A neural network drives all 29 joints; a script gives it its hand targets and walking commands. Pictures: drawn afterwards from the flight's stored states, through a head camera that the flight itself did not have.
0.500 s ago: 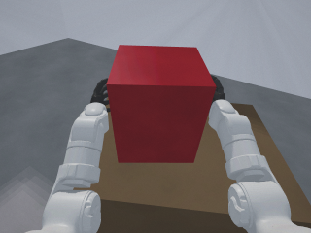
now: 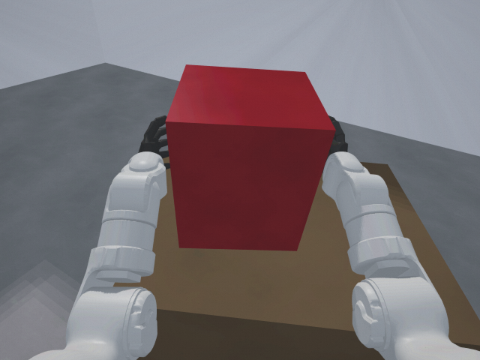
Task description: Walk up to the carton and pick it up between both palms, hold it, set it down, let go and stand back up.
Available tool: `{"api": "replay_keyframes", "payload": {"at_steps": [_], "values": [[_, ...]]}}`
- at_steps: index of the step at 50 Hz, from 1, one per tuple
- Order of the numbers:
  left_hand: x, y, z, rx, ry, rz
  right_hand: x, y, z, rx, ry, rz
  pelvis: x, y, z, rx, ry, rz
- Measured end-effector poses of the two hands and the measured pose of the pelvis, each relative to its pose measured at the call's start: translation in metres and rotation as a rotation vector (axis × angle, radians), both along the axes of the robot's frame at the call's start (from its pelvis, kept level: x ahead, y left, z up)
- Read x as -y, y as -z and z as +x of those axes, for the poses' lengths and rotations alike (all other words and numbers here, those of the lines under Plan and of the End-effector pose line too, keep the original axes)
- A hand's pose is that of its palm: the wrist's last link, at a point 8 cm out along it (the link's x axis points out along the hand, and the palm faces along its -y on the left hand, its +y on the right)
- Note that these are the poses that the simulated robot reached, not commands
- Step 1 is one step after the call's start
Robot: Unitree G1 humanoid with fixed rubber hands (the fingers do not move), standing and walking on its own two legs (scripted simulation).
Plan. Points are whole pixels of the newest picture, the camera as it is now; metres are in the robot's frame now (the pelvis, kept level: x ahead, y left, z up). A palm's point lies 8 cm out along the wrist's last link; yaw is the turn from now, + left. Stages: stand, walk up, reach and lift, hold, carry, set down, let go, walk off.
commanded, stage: hold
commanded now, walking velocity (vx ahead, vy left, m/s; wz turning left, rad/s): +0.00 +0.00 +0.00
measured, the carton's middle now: (242, 159) +0.41 +0.01 +0.20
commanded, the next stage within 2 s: none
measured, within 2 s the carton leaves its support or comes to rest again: neither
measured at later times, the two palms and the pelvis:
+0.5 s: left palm (149, 161) +0.37 +0.16 +0.22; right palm (332, 157) +0.39 -0.14 +0.23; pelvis +0.00 +0.00 +0.00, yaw +0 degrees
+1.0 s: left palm (149, 161) +0.37 +0.16 +0.22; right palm (331, 156) +0.39 -0.13 +0.23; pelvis +0.00 +0.00 +0.00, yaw +0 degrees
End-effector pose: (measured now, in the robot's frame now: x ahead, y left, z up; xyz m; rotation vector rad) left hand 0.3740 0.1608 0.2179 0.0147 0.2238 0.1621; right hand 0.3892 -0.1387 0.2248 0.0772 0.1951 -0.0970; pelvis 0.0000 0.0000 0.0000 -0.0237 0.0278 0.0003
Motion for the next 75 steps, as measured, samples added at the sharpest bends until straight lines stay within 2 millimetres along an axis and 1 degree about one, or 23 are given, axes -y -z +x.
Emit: {"api": "replay_keyframes", "payload": {"at_steps": [15, 21, 34, 53, 60, 68, 75], "values": [[-0.001, 0.004, 0.001, -0.020, 0.001, 0.000, -0.001, 0.001, 0.002, -0.019, 0.001, -0.004, 0.000, 0.000, 0.000, 0.000, 0.000, 0.000], [-0.002, 0.000, -0.001, -0.009, -0.002, -0.001, -0.002, -0.004, 0.001, -0.009, -0.003, 0.006, 0.000, 0.000, 0.001, 0.000, 0.000, 0.000], [-0.002, -0.001, -0.005, -0.008, 0.000, -0.003, -0.002, -0.007, -0.003, -0.008, -0.002, 0.003, 0.000, 0.000, -0.001, 0.004, -0.001, 0.000], [-0.004, 0.003, 0.000, -0.017, -0.002, -0.010, -0.004, -0.005, 0.002, -0.017, -0.003, -0.003, 0.000, 0.000, 0.002, 0.001, -0.001, -0.001], [-0.004, 0.002, -0.001, -0.015, -0.002, -0.011, -0.005, -0.006, 0.001, -0.014, -0.003, -0.001, 0.000, 0.000, 0.001, 0.002, -0.001, 0.000], [-0.004, -0.006, -0.005, 0.006, -0.002, -0.011, -0.005, -0.015, -0.003, 0.006, -0.002, 0.002, 0.000, 0.000, 0.001, 0.003, -0.001, 0.000], [-0.004, -0.005, -0.006, 0.001, -0.001, -0.010, -0.005, -0.013, -0.004, 0.001, -0.002, 0.002, 0.000, 0.000, -0.001, 0.007, -0.001, 0.000]]}}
